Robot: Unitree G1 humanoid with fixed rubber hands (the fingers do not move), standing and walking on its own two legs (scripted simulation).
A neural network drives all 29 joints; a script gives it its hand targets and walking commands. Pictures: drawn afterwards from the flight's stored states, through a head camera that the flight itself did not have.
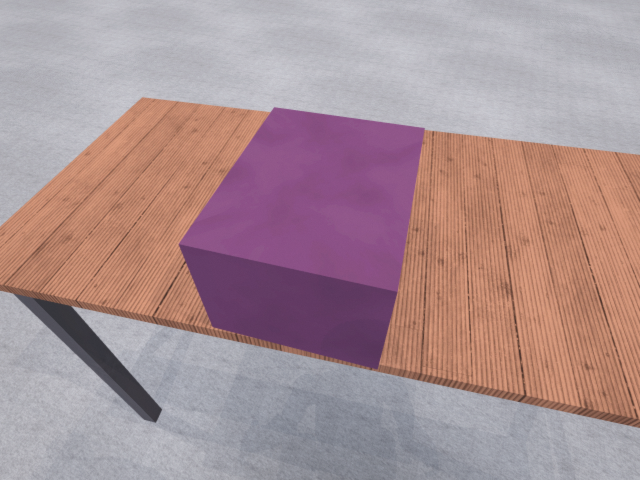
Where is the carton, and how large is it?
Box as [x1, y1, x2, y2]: [179, 107, 424, 369]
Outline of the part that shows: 274,107 179,243 179,246 212,326 377,369 398,286 424,128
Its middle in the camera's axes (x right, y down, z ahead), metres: +0.00 -0.02 +0.54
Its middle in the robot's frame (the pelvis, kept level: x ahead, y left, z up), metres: +0.45 +0.01 +0.09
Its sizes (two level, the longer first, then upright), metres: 0.296 0.231 0.173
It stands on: a table, 0.77 m high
